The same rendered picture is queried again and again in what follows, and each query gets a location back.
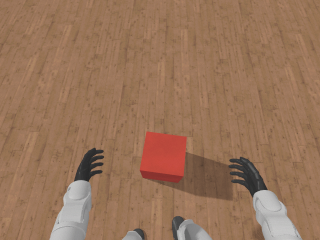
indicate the robot right hand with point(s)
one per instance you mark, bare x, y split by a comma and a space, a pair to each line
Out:
252, 179

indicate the robot left hand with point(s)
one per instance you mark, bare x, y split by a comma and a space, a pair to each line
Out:
84, 170

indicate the carton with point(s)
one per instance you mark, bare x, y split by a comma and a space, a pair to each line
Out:
163, 157

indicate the left robot forearm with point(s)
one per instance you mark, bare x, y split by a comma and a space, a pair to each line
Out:
72, 221

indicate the right robot forearm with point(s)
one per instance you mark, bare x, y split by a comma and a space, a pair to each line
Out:
271, 214

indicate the robot left foot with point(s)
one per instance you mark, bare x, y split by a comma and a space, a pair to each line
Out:
140, 232

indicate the robot left shin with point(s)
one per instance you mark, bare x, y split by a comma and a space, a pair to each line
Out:
132, 233

